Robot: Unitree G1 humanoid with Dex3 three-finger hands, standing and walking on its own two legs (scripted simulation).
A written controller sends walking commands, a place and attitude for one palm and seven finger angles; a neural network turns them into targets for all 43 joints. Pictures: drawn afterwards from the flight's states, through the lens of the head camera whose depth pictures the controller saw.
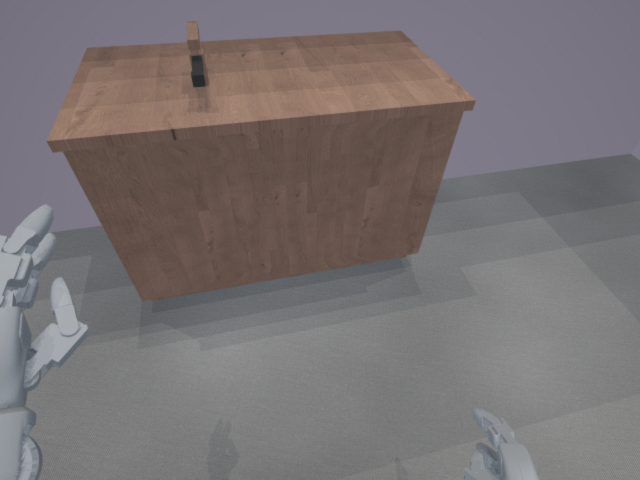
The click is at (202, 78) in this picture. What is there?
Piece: tap's lever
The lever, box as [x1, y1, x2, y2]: [191, 71, 204, 86]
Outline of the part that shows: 192,71 191,76 193,86 204,86 202,71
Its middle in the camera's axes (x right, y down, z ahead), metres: -0.30 -0.38 +0.93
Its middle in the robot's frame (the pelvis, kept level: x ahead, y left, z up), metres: +0.94 +0.36 +0.06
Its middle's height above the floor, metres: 0.83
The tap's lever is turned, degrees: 0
